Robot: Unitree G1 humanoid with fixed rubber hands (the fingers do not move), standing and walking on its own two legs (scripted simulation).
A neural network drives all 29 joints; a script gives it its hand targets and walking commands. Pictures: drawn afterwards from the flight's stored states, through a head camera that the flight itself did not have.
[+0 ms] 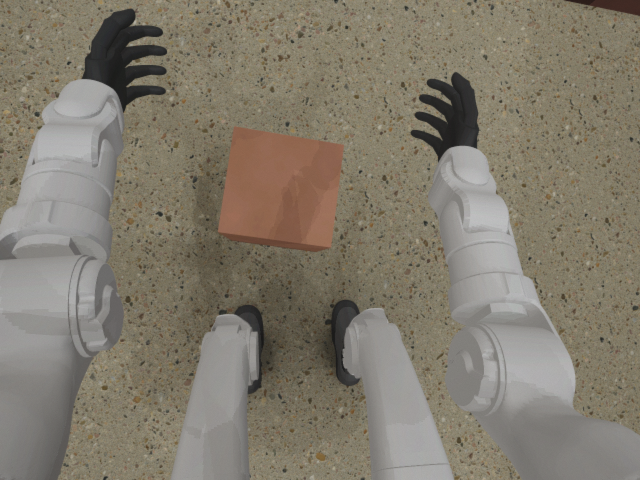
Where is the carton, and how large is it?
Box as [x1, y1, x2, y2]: [218, 126, 343, 251]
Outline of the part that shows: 234,126 218,232 232,240 312,251 317,251 330,247 343,145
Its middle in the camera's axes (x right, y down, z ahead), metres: -0.09 -0.08 +0.85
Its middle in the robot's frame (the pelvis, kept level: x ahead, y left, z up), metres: +0.48 +0.02 -0.51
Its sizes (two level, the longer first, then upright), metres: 0.210 0.200 0.250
